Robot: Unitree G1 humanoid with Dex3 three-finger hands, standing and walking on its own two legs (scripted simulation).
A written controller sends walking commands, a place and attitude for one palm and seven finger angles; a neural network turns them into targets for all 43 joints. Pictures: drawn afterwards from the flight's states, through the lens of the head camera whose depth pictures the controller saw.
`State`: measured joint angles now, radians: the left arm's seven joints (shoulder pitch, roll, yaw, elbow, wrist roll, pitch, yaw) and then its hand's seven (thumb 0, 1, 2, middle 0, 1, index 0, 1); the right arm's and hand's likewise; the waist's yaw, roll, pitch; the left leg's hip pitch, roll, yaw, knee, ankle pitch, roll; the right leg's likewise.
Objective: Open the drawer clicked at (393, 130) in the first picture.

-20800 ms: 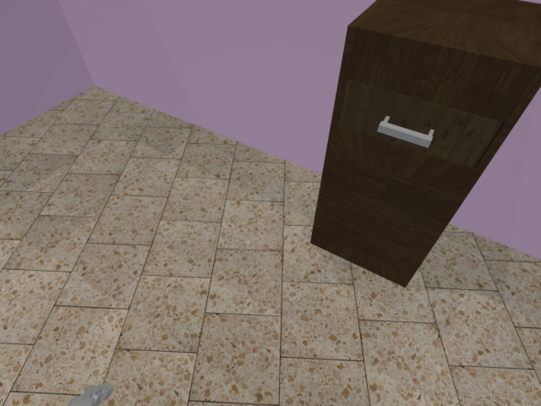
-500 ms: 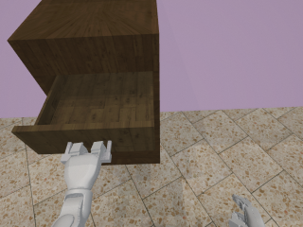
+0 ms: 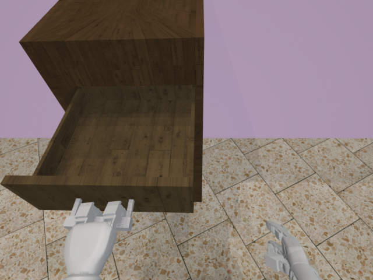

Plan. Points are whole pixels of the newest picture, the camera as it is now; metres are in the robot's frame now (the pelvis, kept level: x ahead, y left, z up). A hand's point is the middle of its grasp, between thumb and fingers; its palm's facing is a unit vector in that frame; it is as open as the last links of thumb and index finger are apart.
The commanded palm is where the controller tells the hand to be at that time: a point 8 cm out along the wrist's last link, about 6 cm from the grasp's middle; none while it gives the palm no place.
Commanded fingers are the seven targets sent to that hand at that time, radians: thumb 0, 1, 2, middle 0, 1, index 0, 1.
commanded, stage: pull the drawer open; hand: left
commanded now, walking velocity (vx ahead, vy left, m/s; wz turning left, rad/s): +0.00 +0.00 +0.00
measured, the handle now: (101, 213) +0.24 +0.22 +0.00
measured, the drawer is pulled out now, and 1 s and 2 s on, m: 0.30 0.30 0.30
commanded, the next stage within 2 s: open the thumb to release the handle in 0.06 s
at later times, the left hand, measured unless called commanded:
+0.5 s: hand (100, 243) +0.19 +0.21 -0.02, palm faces +0.00 -0.10 -1.00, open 8.7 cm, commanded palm +0.17 +0.20 +0.03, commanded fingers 0.00 -0.36 0.36 -0.31 -1.22 -0.31 -1.22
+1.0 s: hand (105, 238) +0.20 +0.20 -0.02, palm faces +0.02 -0.11 -0.99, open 13.7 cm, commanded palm +0.18 +0.20 +0.03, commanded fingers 0.00 -0.50 0.30 -0.30 -1.20 -0.30 -1.20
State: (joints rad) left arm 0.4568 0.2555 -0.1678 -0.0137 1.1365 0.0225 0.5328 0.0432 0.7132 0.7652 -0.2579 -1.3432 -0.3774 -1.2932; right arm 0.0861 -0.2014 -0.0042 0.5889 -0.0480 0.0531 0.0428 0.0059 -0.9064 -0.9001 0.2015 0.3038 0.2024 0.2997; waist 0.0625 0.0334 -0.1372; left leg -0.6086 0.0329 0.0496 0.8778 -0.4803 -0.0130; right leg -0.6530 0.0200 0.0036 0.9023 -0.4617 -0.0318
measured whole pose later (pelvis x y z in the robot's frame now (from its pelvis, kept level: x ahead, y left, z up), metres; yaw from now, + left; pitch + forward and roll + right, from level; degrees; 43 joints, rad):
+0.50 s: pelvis -0.03 +0.00 +0.00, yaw +2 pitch +10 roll +1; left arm 0.28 0.25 -0.18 0.11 1.09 0.13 0.49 0.00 0.25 0.62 -0.33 -1.26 -0.37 -1.28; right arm 0.10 -0.23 -0.03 0.64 -0.04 0.05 -0.03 0.01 -0.91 -0.90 0.20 0.30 0.20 0.30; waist 0.05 0.05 -0.12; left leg -0.62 0.02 0.02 0.87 -0.43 -0.01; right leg -0.65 0.01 -0.02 0.89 -0.42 -0.04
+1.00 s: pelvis -0.03 +0.01 +0.00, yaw +2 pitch +10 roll +0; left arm 0.21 0.24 -0.23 0.17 1.12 0.11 0.51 0.00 -0.49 0.30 -0.31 -1.20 -0.34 -1.22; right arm 0.11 -0.21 -0.02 0.64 -0.04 0.06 -0.03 0.01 -0.91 -0.90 0.20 0.30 0.20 0.30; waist 0.06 0.05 -0.12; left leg -0.62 0.01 0.02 0.87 -0.43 0.00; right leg -0.64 0.00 -0.02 0.88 -0.41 -0.02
